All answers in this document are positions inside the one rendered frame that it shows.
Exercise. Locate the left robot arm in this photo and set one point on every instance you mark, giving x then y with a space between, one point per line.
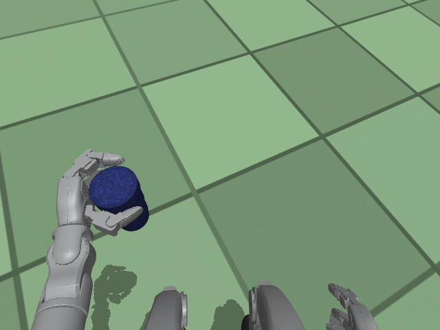
66 296

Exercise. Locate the cup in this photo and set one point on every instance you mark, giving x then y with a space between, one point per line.
116 189

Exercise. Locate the left robot hand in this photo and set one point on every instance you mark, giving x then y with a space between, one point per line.
73 204

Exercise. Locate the right robot hand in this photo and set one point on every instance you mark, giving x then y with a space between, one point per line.
358 317

